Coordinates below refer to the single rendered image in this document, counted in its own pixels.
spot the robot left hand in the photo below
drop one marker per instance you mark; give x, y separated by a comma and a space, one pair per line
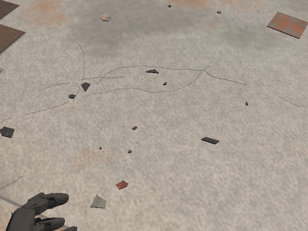
24, 218

